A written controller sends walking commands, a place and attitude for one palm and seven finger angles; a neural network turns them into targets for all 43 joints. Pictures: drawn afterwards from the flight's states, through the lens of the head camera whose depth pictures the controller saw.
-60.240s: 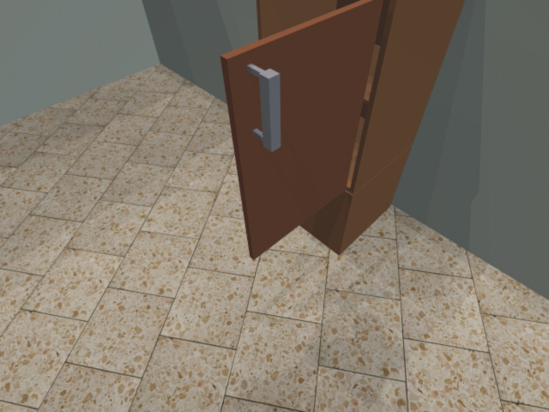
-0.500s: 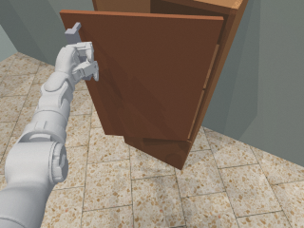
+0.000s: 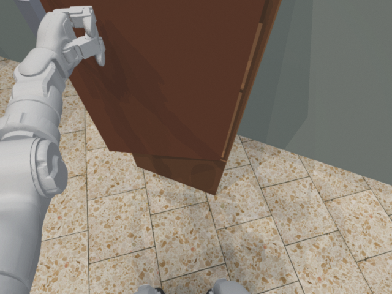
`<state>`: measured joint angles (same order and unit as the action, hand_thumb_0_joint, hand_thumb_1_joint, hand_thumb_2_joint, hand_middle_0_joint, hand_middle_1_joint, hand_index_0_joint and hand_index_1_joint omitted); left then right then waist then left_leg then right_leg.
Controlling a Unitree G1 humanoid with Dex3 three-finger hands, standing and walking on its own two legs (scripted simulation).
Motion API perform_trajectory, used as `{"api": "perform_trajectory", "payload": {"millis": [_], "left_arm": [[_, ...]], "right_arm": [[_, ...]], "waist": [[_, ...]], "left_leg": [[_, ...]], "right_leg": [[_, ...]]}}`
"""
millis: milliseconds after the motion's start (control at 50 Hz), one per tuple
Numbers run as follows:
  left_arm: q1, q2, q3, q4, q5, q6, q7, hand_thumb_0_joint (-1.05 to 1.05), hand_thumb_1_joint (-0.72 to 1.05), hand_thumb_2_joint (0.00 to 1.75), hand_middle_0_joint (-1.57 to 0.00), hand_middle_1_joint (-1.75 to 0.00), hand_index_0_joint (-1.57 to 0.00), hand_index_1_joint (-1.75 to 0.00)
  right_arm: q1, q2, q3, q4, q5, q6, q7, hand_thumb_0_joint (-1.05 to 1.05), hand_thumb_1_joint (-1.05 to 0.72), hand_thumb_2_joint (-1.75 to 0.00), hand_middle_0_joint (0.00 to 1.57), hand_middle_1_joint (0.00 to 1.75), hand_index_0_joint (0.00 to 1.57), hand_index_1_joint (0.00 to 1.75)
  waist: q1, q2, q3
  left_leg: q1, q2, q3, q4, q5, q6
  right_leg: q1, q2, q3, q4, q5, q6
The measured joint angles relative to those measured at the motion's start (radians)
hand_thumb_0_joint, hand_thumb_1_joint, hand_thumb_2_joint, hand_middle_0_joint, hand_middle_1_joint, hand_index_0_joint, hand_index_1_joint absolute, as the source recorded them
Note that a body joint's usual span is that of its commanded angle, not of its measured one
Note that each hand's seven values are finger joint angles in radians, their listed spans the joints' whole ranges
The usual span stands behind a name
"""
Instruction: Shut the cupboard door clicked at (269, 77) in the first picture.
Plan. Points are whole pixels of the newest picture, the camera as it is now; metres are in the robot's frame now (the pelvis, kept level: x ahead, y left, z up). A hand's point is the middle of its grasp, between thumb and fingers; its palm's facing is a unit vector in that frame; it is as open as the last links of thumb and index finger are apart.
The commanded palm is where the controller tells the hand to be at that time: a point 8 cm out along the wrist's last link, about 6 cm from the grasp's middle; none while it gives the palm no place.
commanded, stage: push the door shut along its arc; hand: left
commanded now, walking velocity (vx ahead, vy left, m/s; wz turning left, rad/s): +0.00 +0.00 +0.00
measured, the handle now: (53, 32) +0.59 +0.18 +0.18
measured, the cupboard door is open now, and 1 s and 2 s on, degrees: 16 4 4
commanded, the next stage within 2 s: pull the fist back off the door in 0.60 s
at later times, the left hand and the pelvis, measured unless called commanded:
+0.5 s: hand (107, 30) +0.58 +0.08 +0.19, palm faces -0.36 -0.93 +0.00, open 3.3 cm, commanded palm +0.60 +0.11 +0.18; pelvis +0.02 +0.00 -0.01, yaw +0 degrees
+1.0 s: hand (131, 23) +0.60 +0.04 +0.18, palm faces +0.04 -1.00 -0.03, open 3.1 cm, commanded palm +0.57 +0.09 +0.18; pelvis +0.02 +0.00 -0.01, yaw +0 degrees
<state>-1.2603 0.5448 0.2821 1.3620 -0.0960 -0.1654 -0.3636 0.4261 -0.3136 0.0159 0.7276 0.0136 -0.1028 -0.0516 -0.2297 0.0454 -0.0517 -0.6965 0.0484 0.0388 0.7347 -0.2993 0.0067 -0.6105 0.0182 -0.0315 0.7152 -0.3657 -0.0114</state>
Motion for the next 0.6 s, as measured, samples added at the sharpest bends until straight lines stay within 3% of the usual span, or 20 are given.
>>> {"api": "perform_trajectory", "payload": {"millis": [220,600], "left_arm": [[-0.065,0.031,-0.005,0.015,0.018,0.017,-0.048,0.01,0.89,0.91,-1.30,-1.50,-1.30,-1.50],[-0.166,-0.012,-0.078,0.043,0.004,0.050,-0.048,0.02,0.97,0.96,-1.30,-1.50,-1.30,-1.50]], "right_arm": [[0.015,0.002,-0.006,0.003,-0.011,0.027,-0.002,0.00,-0.90,-0.90,0.20,0.30,0.21,0.30],[-0.024,0.015,-0.008,0.036,-0.029,0.018,0.001,0.00,-0.90,-0.90,0.20,0.30,0.21,0.30]], "waist": [[-0.015,-0.001,-0.010],[-0.016,-0.005,-0.020]], "left_leg": [[-0.047,0.003,-0.004,0.021,-0.022,-0.001],[-0.093,-0.008,-0.014,0.061,-0.048,0.005]], "right_leg": [[-0.040,0.004,-0.002,0.008,-0.016,0.000],[-0.079,-0.007,-0.011,0.043,-0.044,0.005]]}}
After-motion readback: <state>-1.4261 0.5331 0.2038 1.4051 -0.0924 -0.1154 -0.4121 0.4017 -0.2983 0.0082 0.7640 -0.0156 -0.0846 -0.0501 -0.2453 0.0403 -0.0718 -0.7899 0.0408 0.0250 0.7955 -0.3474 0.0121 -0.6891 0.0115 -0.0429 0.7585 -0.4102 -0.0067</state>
